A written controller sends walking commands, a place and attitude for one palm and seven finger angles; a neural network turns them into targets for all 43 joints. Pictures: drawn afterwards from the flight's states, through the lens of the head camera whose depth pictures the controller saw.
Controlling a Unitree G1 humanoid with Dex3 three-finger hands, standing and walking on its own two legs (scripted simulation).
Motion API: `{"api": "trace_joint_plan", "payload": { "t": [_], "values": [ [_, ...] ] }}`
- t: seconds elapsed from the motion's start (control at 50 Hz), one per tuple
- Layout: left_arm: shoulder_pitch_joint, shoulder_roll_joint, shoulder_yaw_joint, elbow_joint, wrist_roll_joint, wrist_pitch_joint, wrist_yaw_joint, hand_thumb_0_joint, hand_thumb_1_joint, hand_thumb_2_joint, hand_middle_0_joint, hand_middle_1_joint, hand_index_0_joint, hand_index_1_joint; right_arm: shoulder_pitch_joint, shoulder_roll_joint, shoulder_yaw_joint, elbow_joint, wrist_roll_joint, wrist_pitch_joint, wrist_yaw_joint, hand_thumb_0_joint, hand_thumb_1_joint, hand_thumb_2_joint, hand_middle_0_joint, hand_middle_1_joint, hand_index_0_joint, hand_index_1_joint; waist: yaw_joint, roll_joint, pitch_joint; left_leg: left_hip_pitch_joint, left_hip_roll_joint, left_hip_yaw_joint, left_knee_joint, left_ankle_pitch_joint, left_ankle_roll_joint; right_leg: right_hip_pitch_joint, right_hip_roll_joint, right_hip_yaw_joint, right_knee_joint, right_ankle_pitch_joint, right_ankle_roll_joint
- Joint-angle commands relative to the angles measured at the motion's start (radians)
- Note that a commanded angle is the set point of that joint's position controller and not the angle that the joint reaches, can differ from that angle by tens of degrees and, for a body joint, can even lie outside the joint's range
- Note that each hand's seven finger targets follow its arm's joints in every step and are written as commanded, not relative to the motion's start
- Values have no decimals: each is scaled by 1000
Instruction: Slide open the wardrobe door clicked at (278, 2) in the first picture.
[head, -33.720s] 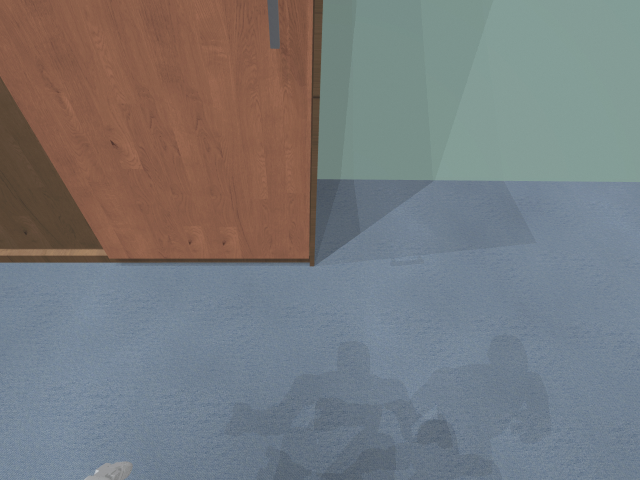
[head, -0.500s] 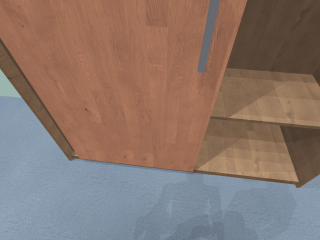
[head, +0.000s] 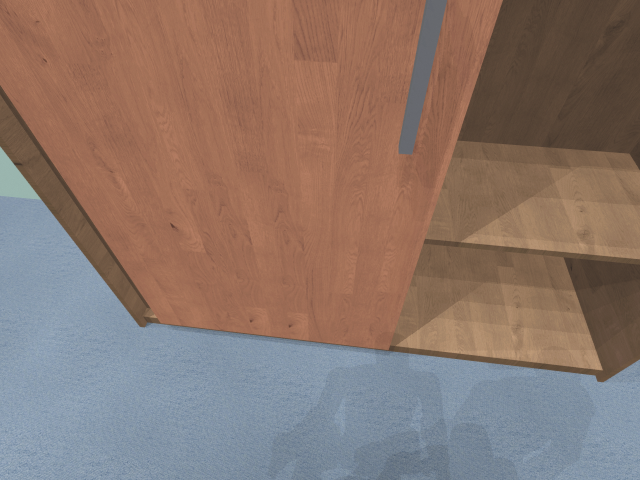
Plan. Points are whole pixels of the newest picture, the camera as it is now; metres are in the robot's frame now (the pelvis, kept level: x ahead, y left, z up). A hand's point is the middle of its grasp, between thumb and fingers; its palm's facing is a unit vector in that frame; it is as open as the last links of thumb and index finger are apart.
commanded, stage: stand and wait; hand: right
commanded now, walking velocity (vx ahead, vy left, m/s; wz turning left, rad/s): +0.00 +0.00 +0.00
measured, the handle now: (420, 65) +0.59 -0.09 +0.23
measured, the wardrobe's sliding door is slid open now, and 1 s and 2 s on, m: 0.68 0.68 0.68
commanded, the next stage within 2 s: none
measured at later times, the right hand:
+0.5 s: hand out of the picture +0.02 -0.17 -0.18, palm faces +0.00 +0.98 -0.18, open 7.4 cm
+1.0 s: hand out of the picture +0.03 -0.19 -0.17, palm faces -0.01 +0.97 -0.22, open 7.4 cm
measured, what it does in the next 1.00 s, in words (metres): stands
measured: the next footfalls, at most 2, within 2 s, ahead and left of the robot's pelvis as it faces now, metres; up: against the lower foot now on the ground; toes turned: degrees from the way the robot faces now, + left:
none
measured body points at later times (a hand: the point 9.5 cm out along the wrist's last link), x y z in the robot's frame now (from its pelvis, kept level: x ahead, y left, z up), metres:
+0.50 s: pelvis +0.01 +0.00 +0.00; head +0.03 +0.00 +0.45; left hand +0.03 +0.23 -0.16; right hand +0.02 -0.22 -0.16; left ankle -0.03 +0.12 -0.74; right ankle +0.01 -0.10 -0.74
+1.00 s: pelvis +0.01 +0.01 +0.00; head +0.03 +0.00 +0.45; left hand +0.04 +0.26 -0.15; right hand +0.03 -0.24 -0.16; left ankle -0.03 +0.12 -0.74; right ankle +0.01 -0.10 -0.74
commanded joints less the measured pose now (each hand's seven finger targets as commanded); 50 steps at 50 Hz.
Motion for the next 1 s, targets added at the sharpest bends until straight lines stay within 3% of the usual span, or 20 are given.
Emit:
{"api": "trace_joint_plan", "payload": {
  "t": [0.0, 0.38, 0.46, 0.64, 0.76, 0.86, 0.98],
  "values": [
    [47, 105, 14, -22, -3, -10, 8, 0, 900, 900, -200, -300, -200, -300, 59, -106, -21, -25, 5, -7, -11, 0, -900, -900, 200, 300, 200, 300, -3, -16, -17, -32, 96, -72, -67, 144, 28, 51, -125, 104, -56, 197, -8],
    [41, 118, 17, -19, -4, -13, 9, 0, 900, 900, -200, -300, -200, -300, 48, -125, -25, -28, 5, -10, -10, 0, -900, -900, 200, 300, 200, 300, -2, -15, -19, -15, 99, -73, -77, 161, 32, 64, -127, 105, -63, 210, -9],
    [39, 137, 19, -25, -6, -18, 10, 0, 900, 900, -200, -300, -200, -300, 47, -141, -29, -33, 4, -14, -9, 0, -900, -900, 200, 300, 200, 300, -5, -8, -47, 1, 101, -70, -69, 209, 32, 86, -130, 106, -53, 260, -11],
    [18, 152, 19, -23, -4, -15, 9, 0, 900, 900, -200, -300, -200, -300, 26, -152, -29, -33, 5, -12, -7, 0, -900, -900, 200, 300, 200, 300, -3, -23, -4, -11, 100, -74, -90, 151, 33, 68, -130, 109, -77, 205, -8],
    [-1, 171, 23, -31, -6, -17, 6, 0, 900, 900, -200, -300, -200, -300, 18, -175, -33, -38, 3, -16, -4, 0, -900, -900, 200, 300, 200, 300, -5, 1, -23, -7, 103, -76, -99, 159, 34, 85, -132, 111, -77, 208, -10],
    [-14, 190, 24, -34, -6, -19, 6, 0, 900, 900, -200, -300, -200, -300, 1, -196, -36, -41, 3, -19, -3, 0, -900, -900, 200, 300, 200, 300, -5, -15, -47, 10, 108, -78, -99, 195, 37, 97, -134, 112, -75, 238, -9],
    [-36, 207, 25, -35, -5, -18, 4, 0, 900, 900, -200, -300, -200, -300, -22, -209, -35, -42, 4, -17, -1, 0, -900, -900, 200, 300, 200, 300, -3, -11, -32, 2, 111, -77, -105, 184, 36, 98, -137, 113, -85, 224, -6]
  ]
}}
